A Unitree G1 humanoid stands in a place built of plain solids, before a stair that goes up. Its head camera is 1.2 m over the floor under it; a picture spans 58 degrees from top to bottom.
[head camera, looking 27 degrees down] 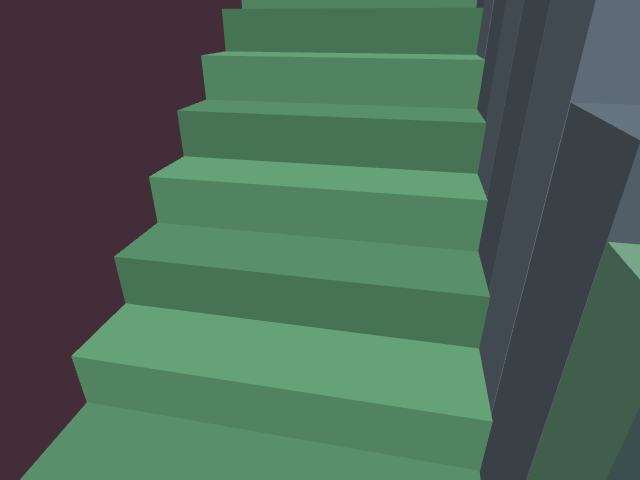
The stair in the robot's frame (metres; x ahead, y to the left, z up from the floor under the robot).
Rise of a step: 0.18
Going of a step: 0.26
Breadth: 1.13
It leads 11 degrees to the right of straight ahead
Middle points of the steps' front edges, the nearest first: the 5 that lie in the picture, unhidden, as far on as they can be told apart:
0.82 0.15 0.36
1.08 0.10 0.53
1.33 0.04 0.71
1.59 -0.01 0.89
1.84 -0.06 1.07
